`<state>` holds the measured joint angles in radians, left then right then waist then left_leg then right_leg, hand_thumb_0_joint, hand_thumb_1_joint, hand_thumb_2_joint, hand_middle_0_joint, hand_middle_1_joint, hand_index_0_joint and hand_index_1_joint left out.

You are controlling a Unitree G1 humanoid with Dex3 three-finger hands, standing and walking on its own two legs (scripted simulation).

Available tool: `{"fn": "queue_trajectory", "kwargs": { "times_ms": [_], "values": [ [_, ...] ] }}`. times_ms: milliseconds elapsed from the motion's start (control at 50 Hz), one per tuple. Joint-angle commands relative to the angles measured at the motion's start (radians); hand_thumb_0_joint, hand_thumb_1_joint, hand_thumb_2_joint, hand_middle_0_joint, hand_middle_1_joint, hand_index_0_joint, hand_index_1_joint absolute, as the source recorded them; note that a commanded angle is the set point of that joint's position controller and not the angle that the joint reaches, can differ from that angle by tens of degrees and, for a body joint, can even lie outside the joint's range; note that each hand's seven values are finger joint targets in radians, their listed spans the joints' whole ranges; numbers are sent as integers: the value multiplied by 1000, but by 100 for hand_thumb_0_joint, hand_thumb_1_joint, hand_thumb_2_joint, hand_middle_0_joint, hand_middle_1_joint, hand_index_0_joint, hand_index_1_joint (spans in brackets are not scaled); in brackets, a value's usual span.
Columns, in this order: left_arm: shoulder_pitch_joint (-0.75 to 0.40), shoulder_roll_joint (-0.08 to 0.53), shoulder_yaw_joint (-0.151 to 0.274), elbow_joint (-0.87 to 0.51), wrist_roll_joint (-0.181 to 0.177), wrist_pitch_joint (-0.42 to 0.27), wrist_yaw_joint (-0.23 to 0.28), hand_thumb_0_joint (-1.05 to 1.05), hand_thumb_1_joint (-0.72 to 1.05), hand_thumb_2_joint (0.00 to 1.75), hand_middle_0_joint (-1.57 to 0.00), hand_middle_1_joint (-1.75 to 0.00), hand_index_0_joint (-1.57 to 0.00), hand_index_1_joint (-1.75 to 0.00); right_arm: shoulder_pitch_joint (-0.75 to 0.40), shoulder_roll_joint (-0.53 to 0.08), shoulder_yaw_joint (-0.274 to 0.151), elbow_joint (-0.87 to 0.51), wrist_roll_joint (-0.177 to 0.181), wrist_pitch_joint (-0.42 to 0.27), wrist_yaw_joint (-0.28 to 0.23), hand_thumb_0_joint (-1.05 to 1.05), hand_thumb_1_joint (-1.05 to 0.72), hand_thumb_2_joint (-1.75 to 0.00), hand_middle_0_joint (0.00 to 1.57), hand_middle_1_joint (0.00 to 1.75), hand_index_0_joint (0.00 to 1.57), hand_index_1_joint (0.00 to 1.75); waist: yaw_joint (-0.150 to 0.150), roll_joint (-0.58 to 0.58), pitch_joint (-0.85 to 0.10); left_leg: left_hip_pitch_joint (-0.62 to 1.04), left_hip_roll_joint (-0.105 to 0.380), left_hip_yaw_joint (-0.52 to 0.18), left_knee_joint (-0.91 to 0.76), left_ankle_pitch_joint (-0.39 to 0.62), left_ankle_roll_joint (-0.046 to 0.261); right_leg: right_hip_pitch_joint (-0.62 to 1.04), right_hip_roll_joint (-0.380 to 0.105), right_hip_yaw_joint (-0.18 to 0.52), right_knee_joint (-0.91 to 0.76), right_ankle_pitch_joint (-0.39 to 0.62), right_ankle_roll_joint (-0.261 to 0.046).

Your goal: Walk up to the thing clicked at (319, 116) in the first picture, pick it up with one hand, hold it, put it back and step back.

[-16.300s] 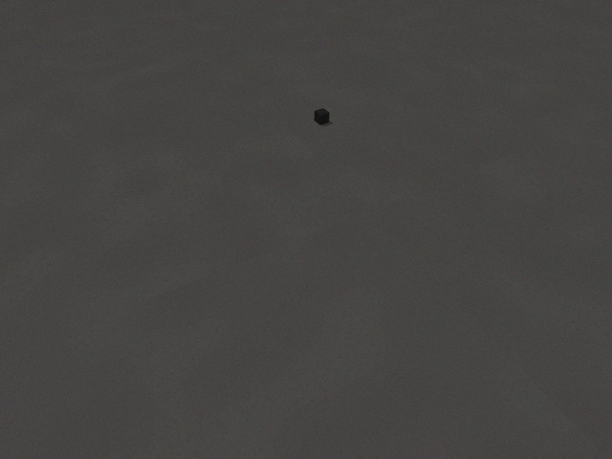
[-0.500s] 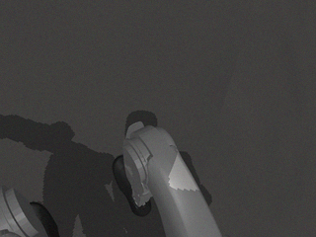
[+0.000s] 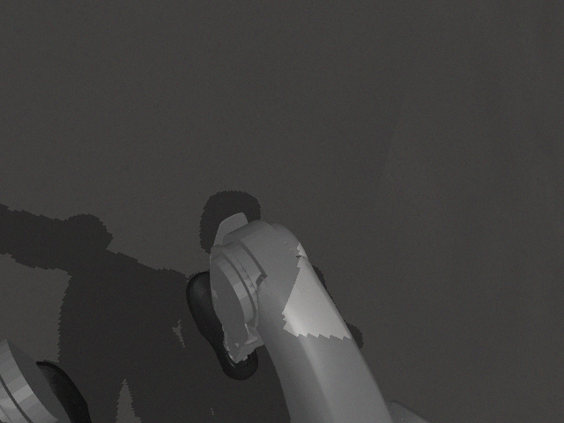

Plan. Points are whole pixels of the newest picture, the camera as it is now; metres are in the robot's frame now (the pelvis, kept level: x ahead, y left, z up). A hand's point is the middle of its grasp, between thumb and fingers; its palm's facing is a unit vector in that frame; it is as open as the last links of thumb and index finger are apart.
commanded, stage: close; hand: left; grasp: from above
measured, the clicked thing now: out of the picture +0.45 +0.35 -0.29
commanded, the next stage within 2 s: settle in 1.80 s
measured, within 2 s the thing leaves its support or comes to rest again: neither
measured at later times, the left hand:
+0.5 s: hand out of the picture +0.45 +0.34 -0.26, palm faces -0.23 -0.34 -0.91, open 12.0 cm
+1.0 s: hand out of the picture +0.45 +0.34 -0.26, palm faces -0.23 -0.36 -0.90, open 10.0 cm
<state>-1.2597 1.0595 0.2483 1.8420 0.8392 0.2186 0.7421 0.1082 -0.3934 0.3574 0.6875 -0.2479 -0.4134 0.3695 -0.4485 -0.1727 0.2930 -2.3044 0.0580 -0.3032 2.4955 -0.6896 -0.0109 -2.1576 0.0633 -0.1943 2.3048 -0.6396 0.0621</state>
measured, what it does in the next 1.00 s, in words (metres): stands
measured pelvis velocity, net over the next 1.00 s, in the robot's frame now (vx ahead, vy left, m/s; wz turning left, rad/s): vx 0.00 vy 0.00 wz -0.02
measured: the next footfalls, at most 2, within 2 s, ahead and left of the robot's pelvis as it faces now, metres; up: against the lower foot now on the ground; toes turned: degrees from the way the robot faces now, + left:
none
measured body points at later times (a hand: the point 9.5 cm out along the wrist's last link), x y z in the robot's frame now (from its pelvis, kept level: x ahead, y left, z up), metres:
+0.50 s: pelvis +0.00 +0.00 +0.01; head +0.31 +0.12 +0.30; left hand +0.47 +0.35 -0.21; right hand +0.02 -0.24 -0.03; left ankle +0.07 +0.13 -0.29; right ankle +0.13 -0.12 -0.29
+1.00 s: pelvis +0.00 +0.00 +0.01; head +0.31 +0.12 +0.31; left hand +0.46 +0.35 -0.21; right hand +0.02 -0.24 -0.03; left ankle +0.07 +0.13 -0.29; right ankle +0.13 -0.12 -0.29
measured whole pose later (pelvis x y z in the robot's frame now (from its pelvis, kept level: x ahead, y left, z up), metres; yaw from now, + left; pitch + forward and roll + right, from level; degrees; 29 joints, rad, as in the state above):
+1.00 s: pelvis +0.00 +0.00 +0.01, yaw -1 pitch +26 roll -16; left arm -1.25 1.08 0.25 1.81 0.82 0.24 0.71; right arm 0.11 -0.40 0.38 0.65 -0.23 -0.39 0.35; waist -0.45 -0.17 0.30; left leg -2.29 0.07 -0.31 2.48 -0.69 -0.01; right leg -2.15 0.07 -0.20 2.28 -0.63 0.06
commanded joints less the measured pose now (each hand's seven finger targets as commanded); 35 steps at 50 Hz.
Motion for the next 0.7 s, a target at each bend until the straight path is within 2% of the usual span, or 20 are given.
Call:
{"fn": "queue_trajectory", "kwargs": {
  "times_ms": [0,80,140,160,220,240,300,420,440,460,500,560,580,600,620,640,680],
  "values": [
    [-235,196,-45,-98,12,4,40,0,-34,82,-26,-92,-26,-91,224,-352,-77,26,7,2,-2,0,-91,-91,20,30,20,30,-101,598,-642,511,48,85,-258,179,-2,375,29,-107,-206,249,-65],
    [-252,208,-54,-107,9,9,32,0,-32,79,-27,-91,-28,-90,215,-345,-66,30,10,6,-6,0,-91,-91,20,30,20,30,-99,591,-618,481,44,91,-249,165,2,364,25,-105,-211,239,-62],
    [-236,207,-56,-111,0,13,27,0,-30,77,-29,-89,-30,-88,222,-348,-64,20,7,9,-10,0,-91,-91,20,30,20,30,-110,571,-640,494,43,90,-252,182,4,388,32,-105,-220,258,-60],
    [-235,215,-54,-111,3,15,26,0,-27,75,-30,-89,-31,-88,221,-344,-60,13,11,10,-8,0,-91,-91,20,30,20,30,-101,577,-633,492,46,87,-250,194,3,375,29,-106,-214,261,-60],
    [-232,217,-58,-124,-1,23,17,0,-27,75,-31,-87,-32,-86,223,-344,-58,7,12,16,-10,0,-91,-91,20,30,20,30,-103,587,-630,498,45,87,-256,193,2,377,32,-105,-218,262,-61],
    [-225,224,-47,-111,2,25,19,0,-25,74,-32,-87,-33,-86,229,-351,-62,11,14,18,-11,0,-91,-91,20,30,20,30,-96,593,-631,507,48,83,-267,194,-1,371,33,-111,-214,256,-65],
    [-227,208,-62,-130,0,32,8,0,-24,73,-34,-85,-34,-84,226,-349,-57,-8,15,21,-9,0,-91,-91,20,30,20,30,-101,585,-635,500,48,83,-258,207,2,377,34,-108,-215,271,-63],
    [-195,219,-54,-138,-2,27,3,0,-16,67,-39,-80,-40,-79,236,-347,-62,-11,17,27,-12,0,-91,-91,20,30,20,30,-96,580,-646,494,48,89,-264,203,5,409,42,-107,-225,270,-64],
    [-214,237,-41,-140,-1,28,5,0,-15,66,-40,-79,-41,-77,234,-349,-64,2,23,25,-12,0,-91,-91,20,30,20,30,-80,580,-637,485,50,88,-262,188,4,385,40,-110,-225,253,-65],
    [-228,229,-45,-166,-6,25,0,0,-12,65,-42,-76,-43,-75,234,-335,-59,6,18,24,-12,0,-91,-91,20,30,20,30,-91,600,-633,495,46,88,-265,190,0,377,36,-108,-215,255,-66],
    [-218,212,-49,-155,-4,26,4,0,-12,65,-42,-75,-43,-74,236,-346,-64,-5,21,23,-12,0,-90,-91,20,30,20,30,-88,600,-653,518,55,81,-267,211,-3,382,38,-113,-218,267,-68],
    [-225,209,-56,-175,-8,23,8,0,-6,60,-46,-73,-47,-71,246,-343,-62,-2,19,24,-13,0,-91,-91,20,30,20,30,-100,599,-654,521,51,86,-259,223,1,390,40,-109,-221,285,-65],
    [-204,214,-46,-143,-8,23,13,0,-5,58,-47,-72,-48,-70,251,-349,-67,5,19,26,-15,0,-91,-91,20,30,20,30,-96,586,-657,515,54,87,-262,211,1,407,44,-109,-229,278,-64],
    [-219,210,-56,-157,-9,23,10,0,-4,59,-48,-71,-49,-70,244,-342,-63,5,16,23,-15,0,-91,-91,20,30,20,30,-100,582,-640,497,49,92,-252,206,4,399,39,-105,-227,275,-62],
    [-207,217,-42,-131,-9,23,13,0,-2,57,-48,-71,-50,-69,243,-350,-64,8,20,22,-14,0,-90,-90,20,30,20,30,-92,575,-639,490,53,86,-255,202,4,396,40,-111,-226,268,-63],
    [-215,228,-44,-141,-9,22,10,0,-2,58,-49,-71,-50,-69,241,-348,-64,13,17,20,-17,0,-90,-91,20,30,20,30,-98,575,-637,490,49,89,-257,189,3,402,39,-109,-226,262,-62],
    [-225,237,-41,-147,-2,22,13,0,2,53,-52,-69,-54,-67,237,-347,-62,5,21,22,-17,0,-90,-90,20,30,20,30,-89,599,-633,505,52,87,-265,190,2,381,38,-112,-229,251,-67]
  ]
}}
